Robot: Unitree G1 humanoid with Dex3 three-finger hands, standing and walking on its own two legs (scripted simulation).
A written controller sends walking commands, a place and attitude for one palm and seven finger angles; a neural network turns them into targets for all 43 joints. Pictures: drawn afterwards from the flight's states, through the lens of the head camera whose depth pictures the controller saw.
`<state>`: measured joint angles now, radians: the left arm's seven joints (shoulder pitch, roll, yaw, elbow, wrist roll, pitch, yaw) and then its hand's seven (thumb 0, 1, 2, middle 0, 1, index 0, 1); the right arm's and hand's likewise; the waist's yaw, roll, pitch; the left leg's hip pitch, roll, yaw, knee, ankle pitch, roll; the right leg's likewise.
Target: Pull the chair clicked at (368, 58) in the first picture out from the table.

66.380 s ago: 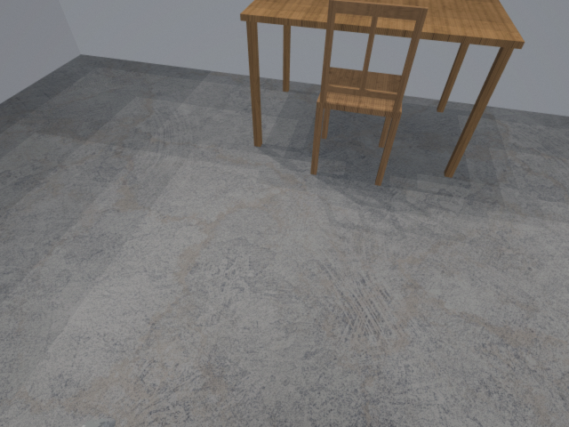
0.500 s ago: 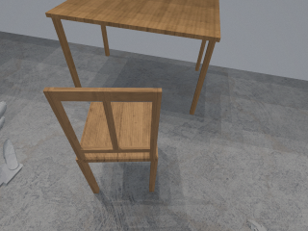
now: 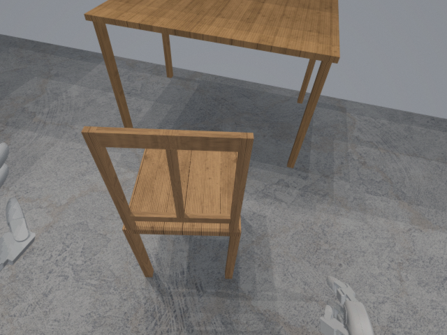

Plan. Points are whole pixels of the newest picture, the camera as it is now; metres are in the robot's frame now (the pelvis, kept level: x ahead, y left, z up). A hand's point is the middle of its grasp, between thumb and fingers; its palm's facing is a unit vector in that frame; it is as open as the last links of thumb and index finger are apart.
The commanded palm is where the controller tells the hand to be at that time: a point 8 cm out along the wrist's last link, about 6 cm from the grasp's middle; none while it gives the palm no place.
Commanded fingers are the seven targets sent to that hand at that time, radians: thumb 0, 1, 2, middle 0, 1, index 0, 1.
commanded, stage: stop stepping back and stand still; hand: left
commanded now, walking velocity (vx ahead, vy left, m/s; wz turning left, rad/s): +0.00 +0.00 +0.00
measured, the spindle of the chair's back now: (176, 186) +0.49 +0.15 -0.10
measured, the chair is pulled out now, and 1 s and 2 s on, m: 0.65 0.65 0.65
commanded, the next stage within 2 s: let the arm hang, fingers relaxed in 0.16 s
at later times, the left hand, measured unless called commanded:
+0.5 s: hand out of the picture +0.12 +0.17 -0.15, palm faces -0.01 -0.98 -0.19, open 7.4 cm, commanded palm none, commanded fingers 0.00 0.90 0.90 -0.20 -0.30 -0.20 -0.30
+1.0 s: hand out of the picture -0.04 +0.15 -0.17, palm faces +0.04 -0.98 -0.20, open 7.3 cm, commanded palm none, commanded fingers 0.00 0.90 0.90 -0.20 -0.30 -0.20 -0.30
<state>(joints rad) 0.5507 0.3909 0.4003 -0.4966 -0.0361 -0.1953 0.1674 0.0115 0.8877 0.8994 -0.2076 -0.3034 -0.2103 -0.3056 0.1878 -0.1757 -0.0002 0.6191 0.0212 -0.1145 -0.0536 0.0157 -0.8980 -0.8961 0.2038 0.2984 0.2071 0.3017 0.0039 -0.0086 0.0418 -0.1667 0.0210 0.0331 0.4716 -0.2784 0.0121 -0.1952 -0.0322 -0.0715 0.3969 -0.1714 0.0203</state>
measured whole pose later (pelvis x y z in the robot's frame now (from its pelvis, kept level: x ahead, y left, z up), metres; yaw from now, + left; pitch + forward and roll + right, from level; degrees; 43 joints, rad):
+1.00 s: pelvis -0.01 -0.02 +0.00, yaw +0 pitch -2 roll +0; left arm 0.36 0.15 0.00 1.07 0.01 0.02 0.03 0.00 0.91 0.90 -0.19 -0.30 -0.20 -0.30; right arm 0.40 -0.11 0.01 1.08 -0.01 0.01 -0.02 0.01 -0.91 -0.90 0.20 0.30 0.20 0.30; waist 0.00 0.01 0.04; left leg -0.17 0.03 0.03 0.47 -0.26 -0.01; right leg -0.23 -0.03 -0.08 0.46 -0.20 -0.01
